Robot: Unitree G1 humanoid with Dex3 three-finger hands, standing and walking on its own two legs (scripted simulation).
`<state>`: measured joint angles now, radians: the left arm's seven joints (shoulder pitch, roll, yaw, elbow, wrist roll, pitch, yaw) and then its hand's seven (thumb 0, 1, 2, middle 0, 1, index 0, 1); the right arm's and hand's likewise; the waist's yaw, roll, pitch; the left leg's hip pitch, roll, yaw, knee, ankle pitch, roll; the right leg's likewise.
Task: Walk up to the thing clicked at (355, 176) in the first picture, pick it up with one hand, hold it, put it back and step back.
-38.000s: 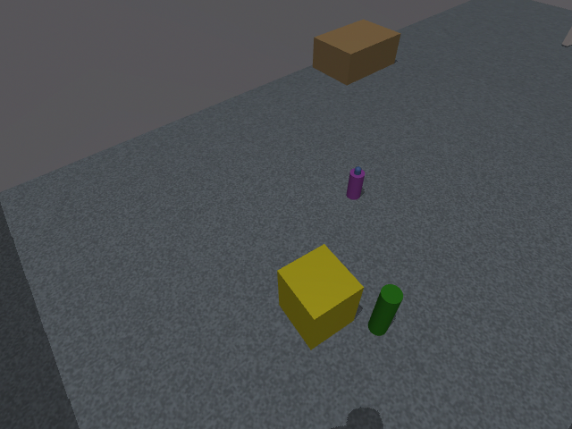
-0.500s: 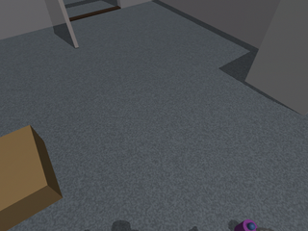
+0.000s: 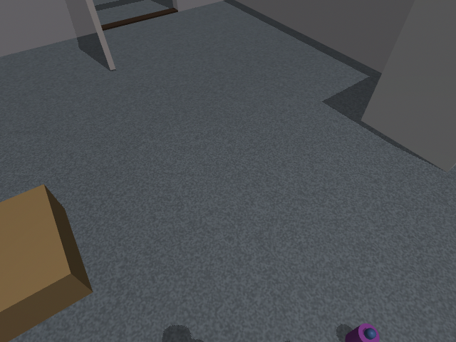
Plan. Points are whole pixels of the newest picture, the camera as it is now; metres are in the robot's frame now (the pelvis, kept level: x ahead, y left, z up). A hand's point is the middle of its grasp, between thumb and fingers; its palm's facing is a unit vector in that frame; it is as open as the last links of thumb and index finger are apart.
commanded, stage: stand
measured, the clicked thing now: (363, 337) +0.24 -0.48 -0.69
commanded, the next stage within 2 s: none
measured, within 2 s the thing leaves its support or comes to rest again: neither
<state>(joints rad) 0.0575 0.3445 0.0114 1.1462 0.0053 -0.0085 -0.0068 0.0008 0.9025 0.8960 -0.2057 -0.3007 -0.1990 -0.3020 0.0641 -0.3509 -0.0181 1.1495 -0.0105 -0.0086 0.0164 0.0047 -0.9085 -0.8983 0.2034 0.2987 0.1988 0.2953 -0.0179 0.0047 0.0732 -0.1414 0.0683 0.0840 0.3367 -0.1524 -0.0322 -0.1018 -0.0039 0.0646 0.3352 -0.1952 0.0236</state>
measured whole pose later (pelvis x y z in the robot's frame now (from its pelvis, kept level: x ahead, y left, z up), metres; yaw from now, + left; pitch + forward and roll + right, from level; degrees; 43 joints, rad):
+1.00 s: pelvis +0.00 +0.01 +0.00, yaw +2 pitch -2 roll +0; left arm 0.10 0.35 -0.01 1.12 0.01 -0.01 -0.01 0.00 0.90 0.90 -0.21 -0.30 -0.20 -0.30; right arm 0.09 -0.35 -0.02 1.14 -0.01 -0.01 0.02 0.00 -0.91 -0.90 0.20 0.30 0.20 0.30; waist -0.01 0.00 0.05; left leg -0.15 0.04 0.06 0.33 -0.15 -0.02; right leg -0.09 -0.03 0.04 0.32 -0.19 0.04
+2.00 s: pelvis +0.00 +0.01 +0.00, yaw +3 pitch -2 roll +0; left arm 0.12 0.35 -0.01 1.11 0.01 -0.01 -0.01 0.00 0.90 0.90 -0.21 -0.30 -0.20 -0.30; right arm 0.09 -0.35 -0.01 1.14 -0.01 -0.01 0.02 0.00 -0.91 -0.90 0.20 0.30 0.20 0.30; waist 0.00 0.00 0.06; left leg -0.15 0.04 0.04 0.34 -0.15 -0.02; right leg -0.08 -0.03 0.02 0.32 -0.20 0.04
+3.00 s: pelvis +0.25 -0.02 -0.03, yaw +6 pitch -1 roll -2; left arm 0.33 0.43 0.07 0.99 0.02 -0.08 -0.05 0.00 0.90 0.90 -0.21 -0.30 -0.20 -0.30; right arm 0.16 -0.41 -0.08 0.98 -0.03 -0.01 0.13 0.01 -0.91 -0.90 0.20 0.30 0.20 0.30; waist 0.05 0.00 0.05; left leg -0.48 0.10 0.02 0.60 -0.13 0.01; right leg 0.16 -0.02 -0.18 0.33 -0.46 0.03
